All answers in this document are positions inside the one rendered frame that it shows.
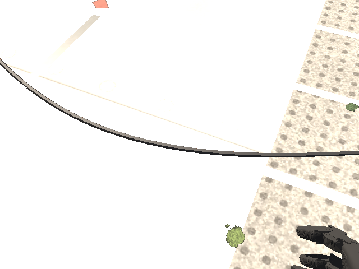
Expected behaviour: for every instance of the robot right hand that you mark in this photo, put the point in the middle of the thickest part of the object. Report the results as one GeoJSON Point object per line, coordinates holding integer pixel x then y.
{"type": "Point", "coordinates": [333, 238]}

